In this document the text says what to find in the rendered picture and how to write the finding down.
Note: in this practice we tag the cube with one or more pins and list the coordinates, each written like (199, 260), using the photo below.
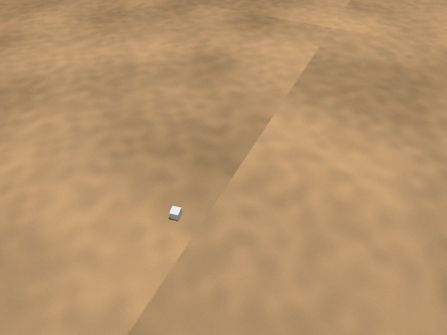
(175, 213)

